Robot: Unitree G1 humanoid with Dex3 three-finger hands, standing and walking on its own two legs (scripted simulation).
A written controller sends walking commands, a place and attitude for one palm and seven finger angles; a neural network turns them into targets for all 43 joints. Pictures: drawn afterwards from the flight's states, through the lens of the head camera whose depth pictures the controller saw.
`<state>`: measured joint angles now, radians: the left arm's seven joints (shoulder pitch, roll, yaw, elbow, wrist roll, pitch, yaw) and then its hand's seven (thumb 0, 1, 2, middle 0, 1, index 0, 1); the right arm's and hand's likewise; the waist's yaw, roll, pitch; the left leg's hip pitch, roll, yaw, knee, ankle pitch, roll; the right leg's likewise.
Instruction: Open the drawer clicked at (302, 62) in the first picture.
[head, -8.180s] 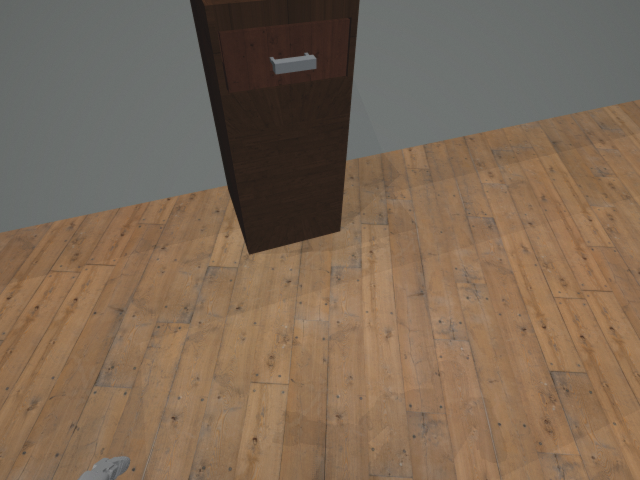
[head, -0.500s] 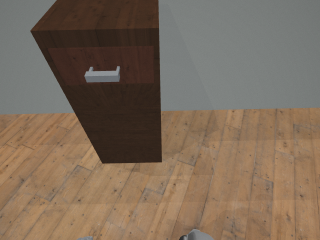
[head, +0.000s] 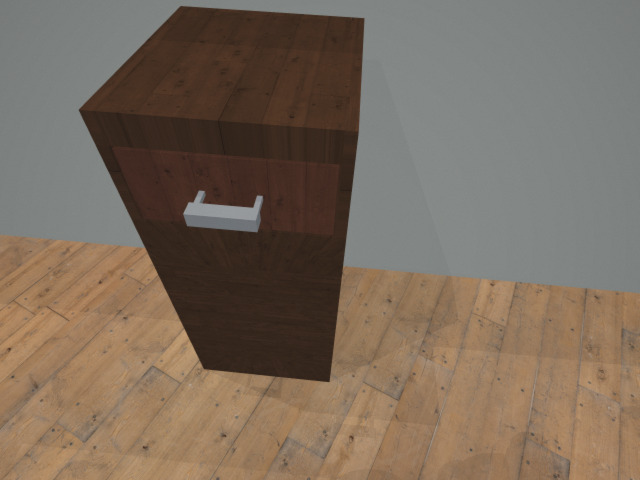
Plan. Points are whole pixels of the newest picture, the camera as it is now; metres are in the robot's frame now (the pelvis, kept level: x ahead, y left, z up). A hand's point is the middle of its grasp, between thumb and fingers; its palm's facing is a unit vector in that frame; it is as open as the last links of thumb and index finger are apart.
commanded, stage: come to a stop and stand still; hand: left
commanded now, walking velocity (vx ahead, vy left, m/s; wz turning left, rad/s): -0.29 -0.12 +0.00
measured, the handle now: (226, 207) +0.51 +0.21 +0.02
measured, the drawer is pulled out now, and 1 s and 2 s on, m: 0.00 0.00 0.00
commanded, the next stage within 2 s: look again from close up in 1.04 s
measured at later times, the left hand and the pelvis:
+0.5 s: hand out of the picture +0.03 +0.14 -0.15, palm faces +0.00 -0.95 -0.32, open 7.4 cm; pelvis -0.04 -0.06 +0.00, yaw -2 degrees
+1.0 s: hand out of the picture -0.08 +0.09 -0.17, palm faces +0.05 -0.98 -0.21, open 7.3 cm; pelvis -0.08 -0.08 +0.01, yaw -1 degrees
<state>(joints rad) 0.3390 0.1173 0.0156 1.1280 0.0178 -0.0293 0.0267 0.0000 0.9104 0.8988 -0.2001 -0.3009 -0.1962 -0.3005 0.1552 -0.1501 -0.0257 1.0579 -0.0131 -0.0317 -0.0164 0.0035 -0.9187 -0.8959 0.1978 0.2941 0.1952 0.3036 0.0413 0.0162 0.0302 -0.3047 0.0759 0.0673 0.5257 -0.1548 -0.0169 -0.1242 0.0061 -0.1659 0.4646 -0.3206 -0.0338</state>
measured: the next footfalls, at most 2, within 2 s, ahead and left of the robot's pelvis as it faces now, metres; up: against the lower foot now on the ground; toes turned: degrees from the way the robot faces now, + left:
right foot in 0.38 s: +0.03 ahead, -0.13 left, +0.00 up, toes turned -1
left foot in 0.70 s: -0.04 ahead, +0.06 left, +0.00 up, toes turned +0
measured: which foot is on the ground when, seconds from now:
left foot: down 0.00-0.38, up 0.40-0.68, down 0.70-1.00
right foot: down 0.00-0.08, up 0.10-0.36, down 0.38-1.00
